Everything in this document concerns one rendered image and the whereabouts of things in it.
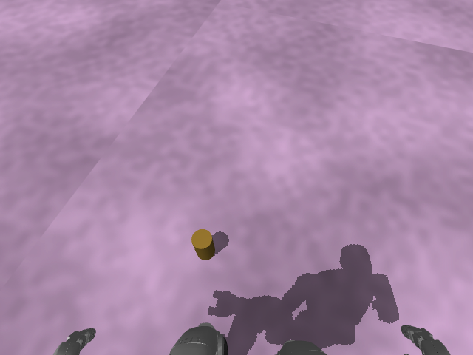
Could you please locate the can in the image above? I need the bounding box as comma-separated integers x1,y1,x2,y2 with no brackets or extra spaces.
191,229,215,260

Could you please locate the left robot hand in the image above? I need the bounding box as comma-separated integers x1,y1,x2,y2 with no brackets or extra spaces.
53,328,96,355

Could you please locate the right robot hand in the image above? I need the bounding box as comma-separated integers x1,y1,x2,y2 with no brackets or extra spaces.
401,325,451,355

